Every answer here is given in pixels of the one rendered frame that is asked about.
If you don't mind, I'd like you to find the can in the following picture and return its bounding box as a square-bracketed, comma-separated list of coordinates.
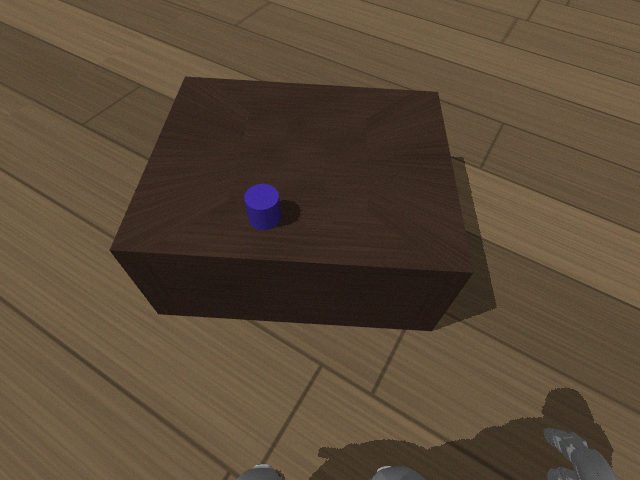
[244, 184, 281, 230]

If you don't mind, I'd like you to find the right robot hand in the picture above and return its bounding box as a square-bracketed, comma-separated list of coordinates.
[543, 428, 619, 480]

